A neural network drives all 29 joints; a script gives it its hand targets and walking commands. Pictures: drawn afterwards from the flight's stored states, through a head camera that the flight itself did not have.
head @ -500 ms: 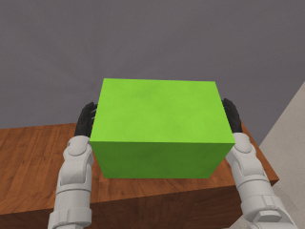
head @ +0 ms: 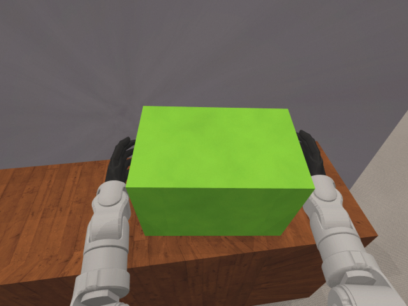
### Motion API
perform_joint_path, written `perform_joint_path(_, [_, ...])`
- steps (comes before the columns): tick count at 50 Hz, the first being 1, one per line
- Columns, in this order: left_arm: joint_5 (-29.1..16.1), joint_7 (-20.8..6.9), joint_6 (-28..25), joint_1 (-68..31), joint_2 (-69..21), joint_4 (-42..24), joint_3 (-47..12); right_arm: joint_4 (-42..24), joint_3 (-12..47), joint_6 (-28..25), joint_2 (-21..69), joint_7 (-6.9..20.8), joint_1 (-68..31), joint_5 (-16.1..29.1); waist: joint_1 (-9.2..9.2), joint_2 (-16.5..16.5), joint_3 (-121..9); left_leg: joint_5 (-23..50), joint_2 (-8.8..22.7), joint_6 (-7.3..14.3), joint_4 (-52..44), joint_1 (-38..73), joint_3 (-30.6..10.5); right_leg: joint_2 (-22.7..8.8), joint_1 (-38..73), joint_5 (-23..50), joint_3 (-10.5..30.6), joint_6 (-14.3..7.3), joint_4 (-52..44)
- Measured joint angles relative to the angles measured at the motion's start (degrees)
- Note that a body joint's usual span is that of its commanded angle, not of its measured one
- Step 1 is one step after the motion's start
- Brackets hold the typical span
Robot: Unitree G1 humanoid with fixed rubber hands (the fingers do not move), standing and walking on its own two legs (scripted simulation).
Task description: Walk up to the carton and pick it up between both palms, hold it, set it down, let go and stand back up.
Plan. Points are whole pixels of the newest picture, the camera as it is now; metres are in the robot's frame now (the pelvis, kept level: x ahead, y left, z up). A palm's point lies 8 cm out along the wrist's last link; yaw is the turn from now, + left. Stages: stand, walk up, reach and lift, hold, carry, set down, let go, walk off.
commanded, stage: set down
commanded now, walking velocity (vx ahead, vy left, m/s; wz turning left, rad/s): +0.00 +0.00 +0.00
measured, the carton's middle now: (214, 173) +0.38 +0.00 +0.07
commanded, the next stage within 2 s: none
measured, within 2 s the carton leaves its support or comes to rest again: rests again in 1.52 s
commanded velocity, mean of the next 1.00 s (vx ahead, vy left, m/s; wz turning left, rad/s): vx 0.00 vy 0.00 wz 0.00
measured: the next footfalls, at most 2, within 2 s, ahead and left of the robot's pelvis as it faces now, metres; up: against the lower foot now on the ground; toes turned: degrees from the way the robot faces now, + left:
none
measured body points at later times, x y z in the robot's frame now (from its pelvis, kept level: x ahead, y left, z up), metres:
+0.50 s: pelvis +0.00 +0.00 +0.00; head +0.03 +0.01 +0.45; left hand +0.39 +0.17 +0.05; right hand +0.39 -0.21 +0.07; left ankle +0.01 +0.13 -0.75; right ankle -0.01 -0.12 -0.75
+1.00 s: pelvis +0.01 +0.00 -0.01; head +0.08 -0.01 +0.44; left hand +0.41 +0.17 +0.00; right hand +0.41 -0.21 +0.02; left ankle +0.01 +0.13 -0.75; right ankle -0.01 -0.12 -0.75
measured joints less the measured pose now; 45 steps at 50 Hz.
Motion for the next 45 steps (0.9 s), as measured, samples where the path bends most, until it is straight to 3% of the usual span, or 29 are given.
perform_joint_path(19, [0.40, 1.70, -11.03, -7.24, 0.51, 18.98, 1.21, 12.52, -8.81, -7.11, -0.02, 2.72, -5.35, -6.70, 1.34, 0.18, -1.85, 1.37, 0.25, -0.02, -1.15, -3.89, 0.93, 0.23, -4.82, 1.09, 0.92, -0.18, -0.04])
perform_joint_path(45, [-4.79, 5.32, -28.13, -9.30, 3.14, 37.08, -2.22, 21.59, -8.53, -15.63, -1.57, 2.61, -8.06, -7.64, 1.26, 2.41, -7.04, 0.17, 0.87, -0.23, 1.41, -15.15, 1.19, 0.73, -15.50, 0.92, 1.26, -0.30, 0.90])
